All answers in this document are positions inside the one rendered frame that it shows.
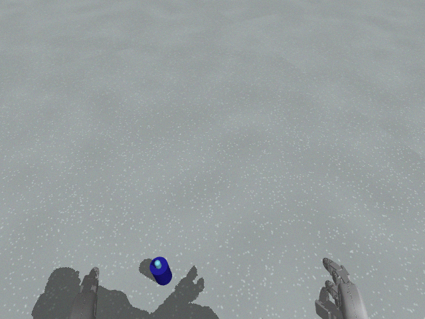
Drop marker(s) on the right robot hand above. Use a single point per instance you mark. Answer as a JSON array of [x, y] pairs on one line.
[[349, 303]]

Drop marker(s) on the left robot hand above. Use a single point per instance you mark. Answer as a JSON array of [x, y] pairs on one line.
[[84, 304]]

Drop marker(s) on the bottle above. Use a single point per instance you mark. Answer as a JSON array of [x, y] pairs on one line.
[[160, 270]]

